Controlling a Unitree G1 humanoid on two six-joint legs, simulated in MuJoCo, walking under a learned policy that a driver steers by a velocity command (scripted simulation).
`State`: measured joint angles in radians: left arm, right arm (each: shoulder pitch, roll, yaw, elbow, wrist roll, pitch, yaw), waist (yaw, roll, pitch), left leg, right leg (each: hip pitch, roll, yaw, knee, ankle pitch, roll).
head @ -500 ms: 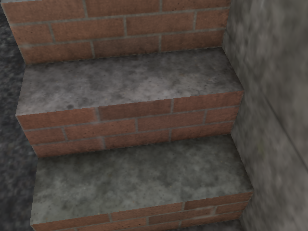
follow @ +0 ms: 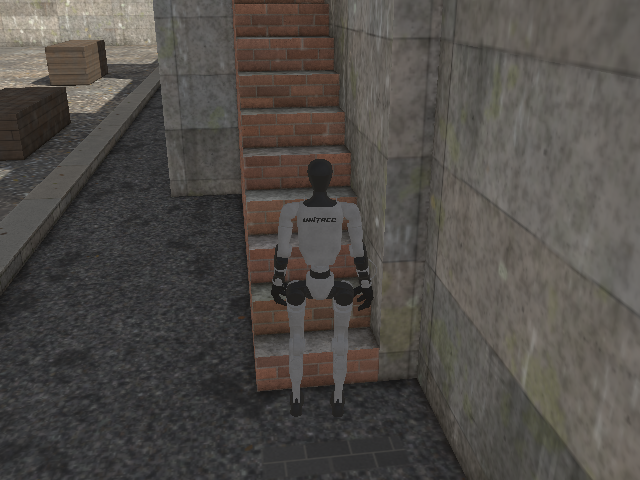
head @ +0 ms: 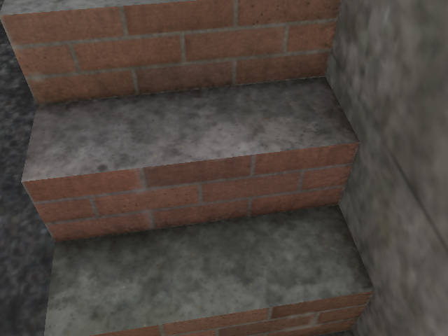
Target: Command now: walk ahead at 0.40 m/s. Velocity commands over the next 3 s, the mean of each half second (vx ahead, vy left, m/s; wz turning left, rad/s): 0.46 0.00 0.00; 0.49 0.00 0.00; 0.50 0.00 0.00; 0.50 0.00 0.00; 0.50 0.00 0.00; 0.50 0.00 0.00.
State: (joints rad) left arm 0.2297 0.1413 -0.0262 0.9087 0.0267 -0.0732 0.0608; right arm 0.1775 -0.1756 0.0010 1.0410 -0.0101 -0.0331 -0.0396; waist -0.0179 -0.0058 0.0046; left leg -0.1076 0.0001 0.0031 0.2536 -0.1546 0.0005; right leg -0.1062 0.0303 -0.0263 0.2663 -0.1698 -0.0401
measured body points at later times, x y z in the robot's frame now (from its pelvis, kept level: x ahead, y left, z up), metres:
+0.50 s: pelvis +0.01 +0.01 +0.00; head +0.02 +0.01 +0.45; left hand +0.16 +0.22 -0.12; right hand +0.16 -0.22 -0.12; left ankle -0.01 +0.12 -0.75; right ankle -0.02 -0.09 -0.75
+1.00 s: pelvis -0.01 +0.00 +0.00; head +0.01 +0.01 +0.45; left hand +0.15 +0.22 -0.12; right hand +0.14 -0.23 -0.12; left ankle -0.01 +0.12 -0.75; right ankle -0.02 -0.09 -0.75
